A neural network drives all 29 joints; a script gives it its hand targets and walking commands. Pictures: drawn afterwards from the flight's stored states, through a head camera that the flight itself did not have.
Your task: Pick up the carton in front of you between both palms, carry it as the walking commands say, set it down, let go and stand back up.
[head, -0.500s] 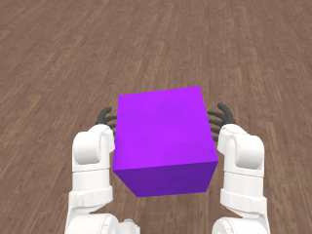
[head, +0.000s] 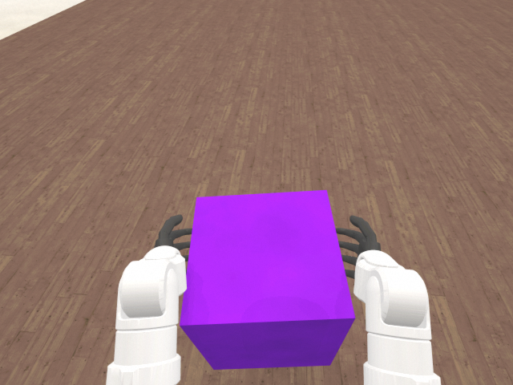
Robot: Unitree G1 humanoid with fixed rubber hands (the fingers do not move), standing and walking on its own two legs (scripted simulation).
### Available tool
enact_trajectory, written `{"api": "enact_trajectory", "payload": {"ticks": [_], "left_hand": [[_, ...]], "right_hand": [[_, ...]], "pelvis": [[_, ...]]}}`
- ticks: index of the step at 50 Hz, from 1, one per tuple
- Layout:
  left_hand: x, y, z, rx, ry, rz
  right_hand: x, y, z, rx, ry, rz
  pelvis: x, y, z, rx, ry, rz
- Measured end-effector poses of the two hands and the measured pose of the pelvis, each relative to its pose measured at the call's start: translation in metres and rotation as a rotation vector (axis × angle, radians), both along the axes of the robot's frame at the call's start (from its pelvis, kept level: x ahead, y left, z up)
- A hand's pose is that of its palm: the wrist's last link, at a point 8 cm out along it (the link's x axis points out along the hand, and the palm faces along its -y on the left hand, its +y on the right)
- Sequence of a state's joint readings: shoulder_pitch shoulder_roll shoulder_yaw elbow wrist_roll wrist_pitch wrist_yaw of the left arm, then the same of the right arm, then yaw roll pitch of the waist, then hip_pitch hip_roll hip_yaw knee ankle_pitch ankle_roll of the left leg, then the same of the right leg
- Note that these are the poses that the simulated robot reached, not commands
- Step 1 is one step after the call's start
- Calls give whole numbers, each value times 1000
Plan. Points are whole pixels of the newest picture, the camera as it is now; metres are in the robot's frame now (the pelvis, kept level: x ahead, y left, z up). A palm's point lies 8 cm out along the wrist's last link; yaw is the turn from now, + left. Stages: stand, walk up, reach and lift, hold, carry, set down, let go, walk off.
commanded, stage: carry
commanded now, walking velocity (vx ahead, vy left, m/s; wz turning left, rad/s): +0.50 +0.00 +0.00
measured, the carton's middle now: (266, 285) +0.29 +0.00 +0.00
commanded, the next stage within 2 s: none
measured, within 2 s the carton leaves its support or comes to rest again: neither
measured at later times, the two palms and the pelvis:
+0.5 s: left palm (202, 140) +0.59 +0.13 +0.10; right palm (334, 140) +0.60 -0.16 +0.09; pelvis +0.31 -0.02 +0.00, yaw +2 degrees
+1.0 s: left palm (210, 78) +0.92 +0.16 +0.09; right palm (306, 80) +0.93 -0.13 +0.09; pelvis +0.64 +0.00 -0.01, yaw +0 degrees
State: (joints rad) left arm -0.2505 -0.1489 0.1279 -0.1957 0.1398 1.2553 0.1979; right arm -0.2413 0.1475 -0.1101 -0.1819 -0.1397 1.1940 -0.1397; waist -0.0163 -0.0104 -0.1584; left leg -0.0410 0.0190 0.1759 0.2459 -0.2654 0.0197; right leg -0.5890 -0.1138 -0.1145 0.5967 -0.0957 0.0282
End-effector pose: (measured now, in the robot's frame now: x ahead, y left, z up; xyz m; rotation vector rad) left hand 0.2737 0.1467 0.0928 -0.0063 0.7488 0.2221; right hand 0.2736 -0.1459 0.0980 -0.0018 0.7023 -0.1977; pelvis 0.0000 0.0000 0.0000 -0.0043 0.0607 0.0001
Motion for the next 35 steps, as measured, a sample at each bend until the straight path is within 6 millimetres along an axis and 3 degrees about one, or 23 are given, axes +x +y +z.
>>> {"api": "enact_trajectory", "payload": {"ticks": [4,7,12,16,20,26,31,35], "left_hand": [[59,-14,-1,12,-34,14],[104,-26,-11,34,-37,22],[148,-30,-28,38,83,60],[185,-27,-24,38,99,78],[235,-23,-11,32,52,77],[328,-8,3,14,-40,55],[413,13,-12,-11,-68,36],[459,20,-24,-18,29,14]], "right_hand": [[62,-14,-5,15,-32,10],[111,-26,-20,36,-33,21],[165,-30,-39,43,92,49],[208,-26,-36,34,108,76],[257,-22,-21,29,61,74],[342,-7,-2,19,-30,45],[418,14,-11,-21,-41,19],[458,24,-23,-2,60,20]], "pelvis": [[60,-16,-13,11,-7,9],[104,-30,-26,-8,-14,31],[154,-43,-12,11,1,57],[195,-45,0,19,8,53],[243,-40,5,20,12,46],[330,-20,-3,6,7,39],[408,6,-24,16,-5,10],[450,19,-12,-5,5,-11]]}}
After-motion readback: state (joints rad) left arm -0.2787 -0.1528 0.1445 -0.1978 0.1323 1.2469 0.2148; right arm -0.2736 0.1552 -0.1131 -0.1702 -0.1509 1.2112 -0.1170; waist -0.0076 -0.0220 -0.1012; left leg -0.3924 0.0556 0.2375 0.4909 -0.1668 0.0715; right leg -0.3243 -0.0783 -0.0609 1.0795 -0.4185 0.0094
